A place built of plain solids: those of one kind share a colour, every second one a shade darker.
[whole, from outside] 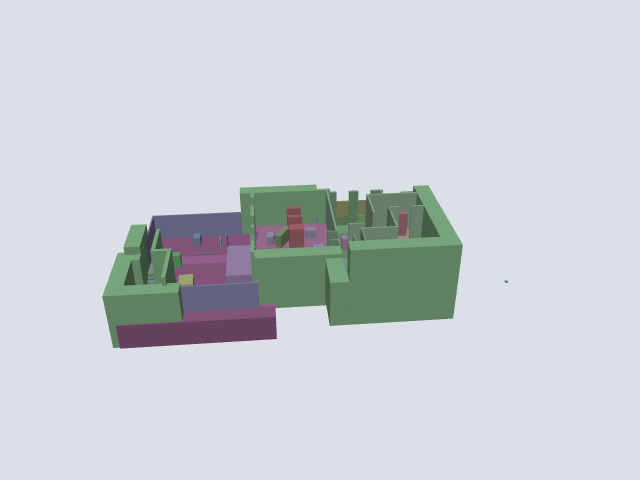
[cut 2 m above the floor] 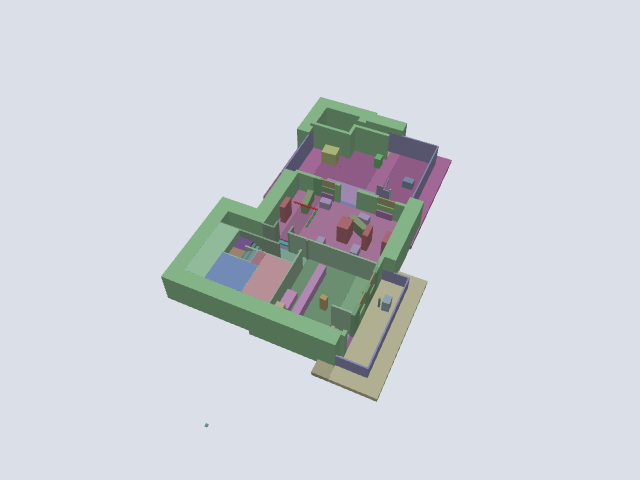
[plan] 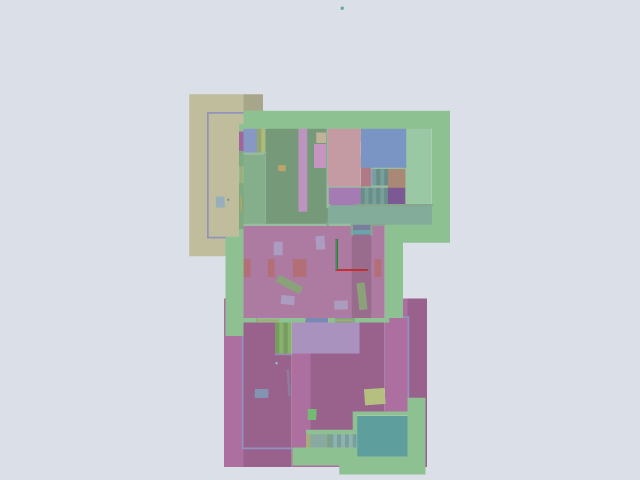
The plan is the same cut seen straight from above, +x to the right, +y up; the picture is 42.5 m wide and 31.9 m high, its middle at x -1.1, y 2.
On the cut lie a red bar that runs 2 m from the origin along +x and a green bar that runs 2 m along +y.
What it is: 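A small town's post office; a public office behind a porch, a corridor and offices, a sorting office with a loading bank on its yard, rooms upstairs and a boiler cellar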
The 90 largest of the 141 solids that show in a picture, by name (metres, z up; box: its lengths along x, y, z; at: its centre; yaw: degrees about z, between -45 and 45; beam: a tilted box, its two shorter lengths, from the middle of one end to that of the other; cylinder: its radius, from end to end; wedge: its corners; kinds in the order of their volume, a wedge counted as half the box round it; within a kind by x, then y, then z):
{
 "wall_brick_1": {"box": [1.2, 6.6, 4.39], "at": [-6.79, -1.09, 1.8]},
 "wall_brick_2": {"box": [0.3, 1.4, 4.39], "at": [-6.34, 2.61, 1.8]},
 "wall_brick_3": {"box": [0.3, 1.17, 4.09], "at": [-6.34, 3.29, 1.65]},
 "wall_brick_4": {"box": [0.3, 0.8, 4.09], "at": [-6.34, 5.38, 1.65]},
 "wall_brick_5": {"box": [0.3, 1.04, 4.09], "at": [-6.34, 7.4, 1.65]},
 "wall_brick_6": {"box": [0.3, 0.47, 3.6], "at": [-6.34, 9.46, 1.4]},
 "wall_brick_7": {"box": [1.16, 0.3, 4.39], "at": [-5.91, -3.34, 1.8]},
 "wall_brick_8": {"box": [2.66, 1.2, 3.6], "at": [-4.86, 10.0, 1.4]},
 "wall_brick_9": {"box": [1.16, 0.3, 4.39], "at": [-3.25, -3.34, 1.8]},
 "wall_brick_10": {"box": [1.2, 0.3, 4.39], "at": [-2.67, -3.34, 1.8]},
 "wall_brick_11": {"box": [6.54, 1.2, 4.09], "at": [-2.66, 10.0, 1.65]},
 "wall_brick_12": {"box": [3.5, 1.2, 5.21], "at": [-1.18, -12.39, 0.59]},
 "wall_brick_13": {"box": [1.7, 0.3, 5.21], "at": [-1.18, -10.75, 0.59]},
 "wall_brick_14": {"box": [0.45, 0.3, 4.39], "at": [-0.34, -3.34, 1.8]},
 "wall_brick_15": {"box": [3.2, 1.2, 4.51], "at": [-0.23, -12.39, 0.24]},
 "wall_brick_16": {"box": [2.3, 0.3, 5.21], "at": [0.22, -10.75, 0.59]},
 "wall_brick_17": {"box": [1.2, 1.8, 4.51], "at": [0.77, -12.69, 0.24]},
 "wall_brick_18": {"box": [0.3, 1.52, 5.21], "at": [1.22, -10.15, 0.59]},
 "wall_brick_19": {"box": [0.75, 0.3, 4.39], "at": [1.46, -3.34, 1.8]},
 "wall_brick_20": {"box": [2.28, 0.3, 4.39], "at": [2.37, -3.34, 1.8]},
 "wall_brick_21": {"box": [9.32, 1.2, 6.06], "at": [2.87, 10.0, 3.12]},
 "wall_brick_22": {"box": [5.74, 1.2, 4.51], "at": [3.04, -12.99, 0.24]},
 "wall_brick_23": {"box": [3.94, 0.3, 5.21], "at": [3.04, -9.54, 0.59]},
 "wall_brick_24": {"box": [1.2, 6.2, 4.39], "at": [3.81, -0.09, 1.8]},
 "wall_brick_25": {"box": [1.2, 5.1, 4.51], "at": [5.31, -11.04, 0.24]},
 "wall_brick_26": {"box": [4.33, 1.2, 3.6], "at": [5.37, 2.41, 1.9]},
 "wall_brick_27": {"box": [1.2, 3.7, 3.6], "at": [6.94, 3.66, 1.9]},
 "wall_brick_28": {"box": [1.2, 7.48, 6.06], "at": [6.94, 6.85, 3.12]},
 "yard_yardp_asphalt_1": {"box": [1.3, 11.2, 0.4], "at": [-6.84, -7.49, -0.2]},
 "yard_yardp_asphalt_2": {"box": [3.22, 9.9, 0.4], "at": [-4.58, -8.14, -0.2]},
 "yard_yardp_asphalt_3": {"box": [1.24, 7.55, 0.4], "at": [-2.35, -9.31, -0.2]},
 "yard_yardp_asphalt_4": {"box": [3.1, 5.37, 2.01], "at": [-0.18, -8.22, -1.0]},
 "yard_yardp_asphalt_5": {"box": [0.16, 4.15, 2.01], "at": [1.45, -7.61, -1.0]},
 "yard_yardp_asphalt_6": {"box": [1.68, 6.5, 2.01], "at": [2.37, -6.44, -1.0]},
 "yard_yardp_asphalt_7": {"box": [1.5, 7.8, 2.01], "at": [3.96, -5.79, -1.0]},
 "yard_yardp_asphalt_8": {"box": [1.3, 11.2, 2.01], "at": [5.36, -7.49, -1.0]},
 "floor_sortp_asphalt_1": {"box": [7.2, 6.2, 1.2], "at": [-2.59, -0.09, 0.2]},
 "floor_sortp_asphalt_2": {"box": [1.3, 5.55, 1.2], "at": [1.66, -0.41, 0.2]},
 "floor_sortp_asphalt_3": {"box": [0.9, 6.2, 1.2], "at": [2.76, -0.09, 0.2]},
 "floor_publicp_lino_1": {"box": [1.46, 4.73, 0.9], "at": [-5.46, 5.38, 0.05]},
 "floor_publicp_lino_2": {"box": [4.14, 6.38, 0.9], "at": [-2.66, 6.2, 0.05]},
 "floor_up2bp_floorboards_1": {"box": [1.7, 5.08, 2.86], "at": [5.49, 6.85, 1.52]},
 "floor_uplandp_floorboards_1": {"box": [2.21, 3.84, 2.86], "at": [0.51, 7.47, 1.52]},
 "wall_plaster_1": {"box": [1.61, 0.15, 4.09], "at": [-5.46, 7.75, 1.65]},
 "wall_plaster_2": {"box": [7.35, 0.15, 4.39], "at": [-2.59, 3.01, 1.8]},
 "wall_plaster_3": {"box": [0.15, 1.51, 3.6], "at": [-0.59, 4.87, 1.9]},
 "wall_plaster_4": {"box": [0.15, 3.99, 6.06], "at": [-0.59, 7.47, 3.12]},
 "wall_plaster_5": {"box": [3.01, 0.15, 6.06], "at": [0.84, 5.55, 3.12]},
 "wall_plaster_6": {"box": [0.15, 0.98, 3.6], "at": [1.62, 8.98, 4.36]},
 "wall_plaster_7": {"box": [0.8, 0.15, 6.06], "at": [1.94, 6.8, 3.12]},
 "wall_plaster_8": {"box": [1.05, 0.15, 3.9], "at": [2.76, 3.01, 2.04]},
 "wall_plaster_9": {"box": [1.23, 0.15, 3.6], "at": [2.81, 5.55, 1.9]},
 "wall_plaster_10": {"box": [3.55, 0.15, 3.6], "at": [2.94, 4.31, 1.9]},
 "wall_plaster_11": {"box": [2.52, 0.15, 6.06], "at": [3.45, 6.8, 3.12]},
 "wall_plaster_12": {"box": [0.15, 2.63, 6.06], "at": [4.64, 5.55, 3.12]},
 "wall_plaster_13": {"box": [1.85, 0.15, 6.06], "at": [5.49, 4.31, 3.12]},
 "floor_up2p_floorboards_1": {"box": [3.02, 2.6, 2.86], "at": [3.13, 8.1, 1.52]},
 "yard_forep_stone_1": {"box": [3.6, 10.78, 0.4], "at": [-7.99, 6.3, -0.2]},
 "yard_forep_stone_2": {"box": [1.3, 2.3, 0.4], "at": [-5.54, 10.55, -0.2]},
 "floor_bank_asphalt_1": {"box": [4.5, 2.35, 1.2], "at": [-0.72, -4.36, 0.2]},
 "fence_metal_1": {"box": [0.12, 8.42, 1.65], "at": [-8.55, 6.3, 0.42]},
 "fence_metal_2": {"box": [2.42, 0.12, 1.65], "at": [-7.4, 2.15, 0.42]},
 "fence_metal_3": {"box": [2.54, 0.12, 1.65], "at": [-7.34, 10.46, 0.42]},
 "fence_metal_4": {"box": [0.12, 8.84, 2.6], "at": [-6.25, -7.49, 0.9]},
 "fence_metal_5": {"box": [4.7, 0.12, 2.6], "at": [-3.96, -11.85, 0.9]},
 "fence_metal_6": {"box": [1.62, 0.12, 2.6], "at": [4.02, -3.13, 0.9]},
 "fence_metal_7": {"box": [0.12, 6.74, 4.21], "at": [4.77, -6.44, 0.1]},
 "frame_1": {"box": [0.45, 1.2, 1.8], "at": [-5.94, 0.14, 1.7]},
 "frame_2": {"box": [0.45, 1.2, 1.8], "at": [-4.34, 0.14, 1.7]},
 "frame_3": {"box": [0.92, 1.2, 1.8], "at": [-2.46, 0.14, 1.7]},
 "frame_4": {"box": [0.45, 1.2, 1.85], "at": [2.75, 0.14, 1.72]},
 "floor_boilerp_concrete_1": {"box": [3.34, 2.7, 0.4], "at": [3.04, -11.04, -1.81]},
 "floor_cor1p_tile_1": {"box": [6.92, 1.3, 0.4], "at": [2.87, 3.66, 0.29]},
 "counter_main_1": {"box": [0.6, 5.52, 1.02], "at": [-2.24, 6.64, 1.0]},
 "floor_floorboards_1": {"box": [0.65, 1.24, 2.86], "at": [1.94, 6.17, 1.52]},
 "floor_back_1": {"box": [1.14, 1.24, 1.56], "at": [3.99, 6.1, 1.23]},
 "dropbag_sort_1": {"box": [1.8, 0.55, 1.11], "at": [-3.14, -0.96, 1.35], "yaw": -28.2},
 "dropbag_sort_2": {"box": [0.55, 1.8, 1.03], "at": [1.69, -1.74, 1.31], "yaw": 6.1},
 "floor_back_l1a_1": {"box": [1.14, 1.1, 1.56], "at": [3.99, 4.93, 1.23]},
 "floor_cel0p_concrete_1": {"box": [1.1, 0.88, 2.01], "at": [-1.18, -11.35, -1.0]},
 "floor_tile_1": {"box": [3.94, 1.24, 0.4], "at": [1.38, 4.93, 0.29]},
 "bigbin_yard_1": {"box": [1.37, 1.07, 1.32], "at": [2.54, -8.41, 0.66], "yaw": 3.9},
 "stair_bank_brick_1": {"box": [1.12, 2.05, 0.21], "at": [-3.53, -4.51, 0.05]},
 "stair_bank_brick_2": {"box": [0.84, 2.05, 0.37], "at": [-3.39, -4.51, 0.13]},
 "stair_bank_brick_3": {"box": [0.56, 2.05, 0.53], "at": [-3.25, -4.51, 0.21]},
 "floor_porchp_stone_1": {"box": [1.46, 1.65, 0.4], "at": [-5.46, 8.57, -0.2]},
 "desk_clerk_1": {"box": [0.8, 1.6, 0.72], "at": [-1.1, 7.59, 0.86]},
 "cabinet_upland_1": {"box": [0.45, 1.0, 1.92], "at": [0.19, 8.09, 3.92], "yaw": -6.6},
 "safe_clerk_1": {"box": [0.65, 0.7, 1.35], "at": [-1.03, 8.8, 1.17]},
 "sillw_win_brick_1": {"box": [1.5, 0.3, 1.3], "at": [-4.58, -3.34, 1.45]}
}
